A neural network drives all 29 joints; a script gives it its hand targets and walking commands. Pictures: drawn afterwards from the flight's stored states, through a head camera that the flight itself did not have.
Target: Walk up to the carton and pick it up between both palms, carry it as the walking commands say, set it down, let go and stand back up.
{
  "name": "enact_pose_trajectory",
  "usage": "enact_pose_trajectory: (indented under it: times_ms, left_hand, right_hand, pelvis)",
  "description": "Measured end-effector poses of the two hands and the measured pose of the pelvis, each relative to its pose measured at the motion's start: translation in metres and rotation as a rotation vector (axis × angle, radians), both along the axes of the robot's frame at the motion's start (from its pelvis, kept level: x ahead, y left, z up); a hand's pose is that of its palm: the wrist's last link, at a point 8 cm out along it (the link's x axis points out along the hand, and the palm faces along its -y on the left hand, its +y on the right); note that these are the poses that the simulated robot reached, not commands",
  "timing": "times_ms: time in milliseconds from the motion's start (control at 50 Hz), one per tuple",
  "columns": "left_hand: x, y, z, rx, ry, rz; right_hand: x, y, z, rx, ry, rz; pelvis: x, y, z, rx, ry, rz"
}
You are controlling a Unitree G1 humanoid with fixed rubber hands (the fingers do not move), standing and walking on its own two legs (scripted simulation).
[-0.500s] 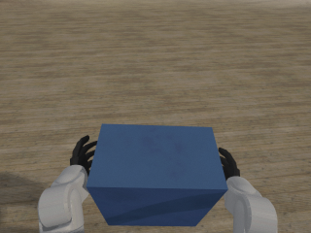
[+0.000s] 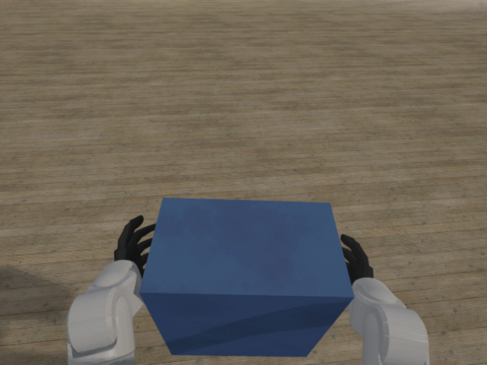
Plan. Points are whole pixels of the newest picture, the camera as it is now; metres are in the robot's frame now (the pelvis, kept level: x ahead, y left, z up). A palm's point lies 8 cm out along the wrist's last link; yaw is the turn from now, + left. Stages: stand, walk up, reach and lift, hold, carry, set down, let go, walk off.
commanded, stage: carry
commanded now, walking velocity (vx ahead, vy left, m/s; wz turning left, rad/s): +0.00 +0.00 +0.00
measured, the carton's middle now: (242, 286) +0.26 +0.02 +0.03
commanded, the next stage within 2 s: none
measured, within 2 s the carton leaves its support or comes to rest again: neither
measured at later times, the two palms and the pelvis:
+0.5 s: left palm (132, 269) +0.25 +0.18 +0.09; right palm (353, 287) +0.24 -0.15 +0.07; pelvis +0.00 +0.00 +0.00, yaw +0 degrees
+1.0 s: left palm (133, 266) +0.26 +0.19 +0.08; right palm (347, 281) +0.25 -0.15 +0.07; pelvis +0.00 +0.00 +0.00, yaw +0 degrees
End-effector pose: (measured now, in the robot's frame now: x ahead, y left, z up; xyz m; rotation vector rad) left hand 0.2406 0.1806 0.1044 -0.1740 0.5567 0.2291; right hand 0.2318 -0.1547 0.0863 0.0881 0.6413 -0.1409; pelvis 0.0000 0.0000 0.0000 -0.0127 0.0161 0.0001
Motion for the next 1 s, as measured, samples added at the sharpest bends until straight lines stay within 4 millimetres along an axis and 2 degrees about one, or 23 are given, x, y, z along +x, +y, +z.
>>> enact_pose_trajectory:
  times_ms: [360, 480, 1000]
  left_hand:
    - [0.003, 0.002, -0.003, 0.007, -0.007, 0.007]
    - [0.005, 0.001, -0.014, 0.007, 0.011, 0.001]
    - [0.017, 0.006, -0.023, -0.001, -0.005, 0.006]
  right_hand:
    - [0.005, 0.002, -0.006, 0.0, -0.006, 0.009]
    - [0.006, 0.001, -0.015, 0.001, 0.012, 0.004]
    - [0.02, 0.005, -0.02, -0.015, -0.001, 0.013]
  pelvis:
    - [-0.001, 0.0, 0.0, 0.0, -0.001, 0.0]
    - [-0.002, 0.0, 0.0, 0.0, -0.003, 0.0]
    - [0.001, 0.003, 0.0, -0.002, 0.003, 0.001]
